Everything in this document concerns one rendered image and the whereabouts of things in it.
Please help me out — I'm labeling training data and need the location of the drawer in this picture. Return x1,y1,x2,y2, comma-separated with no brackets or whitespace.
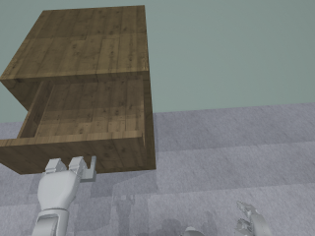
0,75,148,175

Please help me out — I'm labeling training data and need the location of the left robot hand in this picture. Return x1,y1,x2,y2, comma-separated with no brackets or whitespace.
37,156,88,211

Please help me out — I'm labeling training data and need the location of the robot left forearm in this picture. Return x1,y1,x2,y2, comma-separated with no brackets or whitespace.
31,207,70,236

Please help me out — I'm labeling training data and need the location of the handle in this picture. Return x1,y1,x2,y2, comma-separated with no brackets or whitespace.
40,155,96,183

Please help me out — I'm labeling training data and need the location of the right robot shin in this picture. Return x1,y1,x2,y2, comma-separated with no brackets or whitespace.
185,227,196,232

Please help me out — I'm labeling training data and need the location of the cabinet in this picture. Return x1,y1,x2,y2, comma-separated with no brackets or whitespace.
0,5,157,174

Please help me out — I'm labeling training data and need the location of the right robot hand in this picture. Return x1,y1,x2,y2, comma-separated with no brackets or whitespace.
234,201,273,236

